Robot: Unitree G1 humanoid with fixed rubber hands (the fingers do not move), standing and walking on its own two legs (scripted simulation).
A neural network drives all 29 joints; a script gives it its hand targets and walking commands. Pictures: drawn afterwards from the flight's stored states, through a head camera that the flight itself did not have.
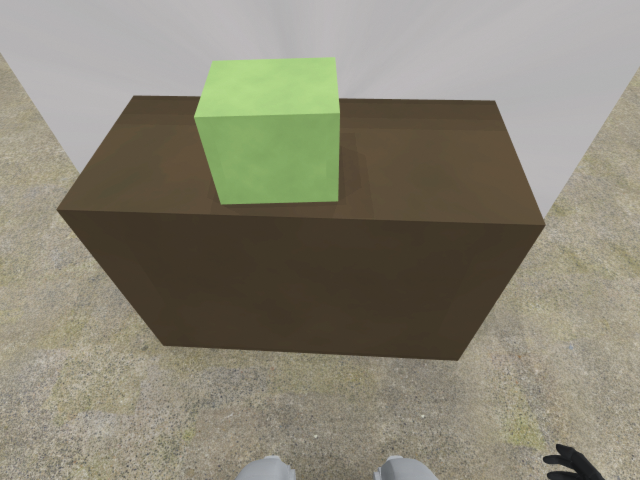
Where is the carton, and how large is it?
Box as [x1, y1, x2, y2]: [194, 57, 339, 203]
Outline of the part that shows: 334,57 212,61 194,118 221,203 337,200 339,107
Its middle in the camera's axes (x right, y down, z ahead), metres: -0.08 -0.21 +0.76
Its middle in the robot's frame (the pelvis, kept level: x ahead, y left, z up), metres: +0.72 +0.11 +0.02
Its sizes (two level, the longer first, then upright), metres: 0.235 0.189 0.199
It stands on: a pedestal, 0.65 m high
